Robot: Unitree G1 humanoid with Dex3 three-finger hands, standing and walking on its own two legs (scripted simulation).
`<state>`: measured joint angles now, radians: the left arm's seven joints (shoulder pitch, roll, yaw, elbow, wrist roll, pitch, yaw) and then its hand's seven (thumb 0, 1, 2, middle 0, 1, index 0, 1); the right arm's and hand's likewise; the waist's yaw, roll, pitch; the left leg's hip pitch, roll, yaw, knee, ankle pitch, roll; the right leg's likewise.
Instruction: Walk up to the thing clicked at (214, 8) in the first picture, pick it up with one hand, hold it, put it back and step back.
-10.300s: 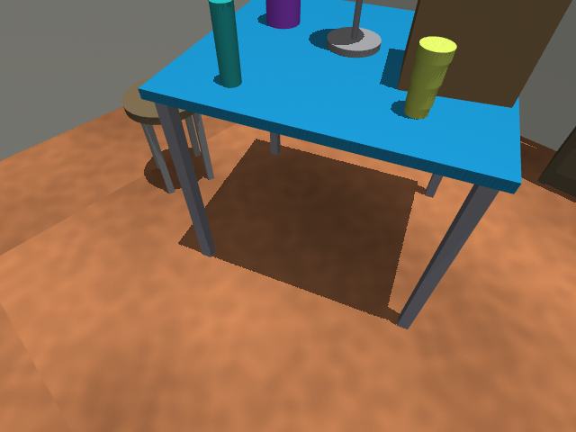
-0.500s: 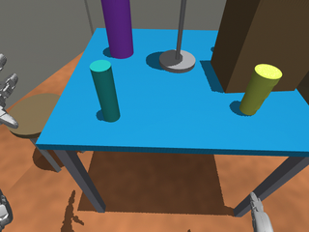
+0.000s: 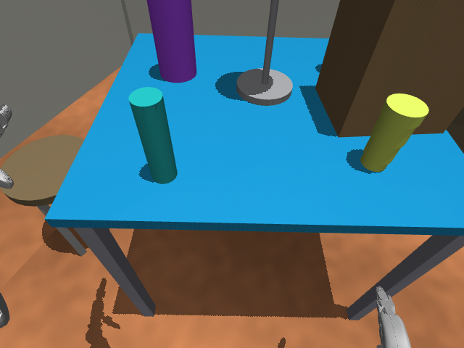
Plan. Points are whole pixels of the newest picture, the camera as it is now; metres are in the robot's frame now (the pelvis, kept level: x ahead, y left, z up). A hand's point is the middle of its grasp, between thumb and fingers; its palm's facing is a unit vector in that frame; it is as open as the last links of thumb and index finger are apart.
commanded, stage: go down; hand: left
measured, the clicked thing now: (156, 140) +0.47 +0.14 +0.10
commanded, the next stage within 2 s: approach in 0.90 s
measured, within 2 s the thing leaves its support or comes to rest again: neither
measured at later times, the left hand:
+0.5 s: hand (1, 132) +0.38 +0.33 +0.19, palm faces +0.07 -1.00 -0.01, open 17.6 cm
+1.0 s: hand (1, 144) +0.37 +0.33 +0.18, palm faces +0.06 -1.00 -0.01, open 17.5 cm
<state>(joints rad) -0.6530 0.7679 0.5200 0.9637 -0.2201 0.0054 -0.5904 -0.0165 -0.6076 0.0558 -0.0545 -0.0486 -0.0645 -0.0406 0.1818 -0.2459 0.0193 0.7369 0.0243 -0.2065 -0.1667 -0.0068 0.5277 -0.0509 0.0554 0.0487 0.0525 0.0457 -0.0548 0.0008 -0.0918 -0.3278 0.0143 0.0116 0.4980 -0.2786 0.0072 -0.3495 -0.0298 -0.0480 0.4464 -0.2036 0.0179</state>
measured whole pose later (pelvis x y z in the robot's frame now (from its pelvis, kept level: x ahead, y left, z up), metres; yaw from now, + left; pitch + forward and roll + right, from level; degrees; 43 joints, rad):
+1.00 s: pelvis -0.01 +0.00 +0.00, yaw +0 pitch +6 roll -1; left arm -0.62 0.76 0.52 0.94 -0.22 -0.01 -0.61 -0.02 -0.57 0.05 -0.05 -0.06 -0.07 -0.05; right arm 0.20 -0.26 0.01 0.70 0.02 -0.21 -0.18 -0.01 0.53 -0.05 0.06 0.05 0.05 0.05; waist -0.06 -0.01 -0.09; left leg -0.34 0.01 0.01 0.51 -0.28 0.01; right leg -0.35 -0.03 -0.05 0.45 -0.20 0.02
